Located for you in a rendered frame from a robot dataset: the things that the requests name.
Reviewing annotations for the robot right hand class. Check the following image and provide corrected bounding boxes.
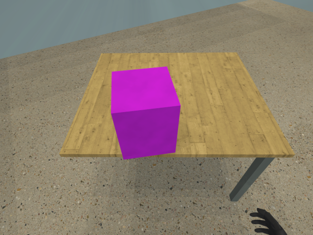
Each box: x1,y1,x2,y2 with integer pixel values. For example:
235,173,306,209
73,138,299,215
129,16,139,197
250,208,287,235

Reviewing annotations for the carton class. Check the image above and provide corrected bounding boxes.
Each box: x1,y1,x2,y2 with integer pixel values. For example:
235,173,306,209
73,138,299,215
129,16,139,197
111,67,181,160

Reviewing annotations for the table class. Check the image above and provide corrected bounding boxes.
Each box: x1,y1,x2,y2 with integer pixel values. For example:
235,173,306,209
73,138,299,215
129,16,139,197
59,52,295,202

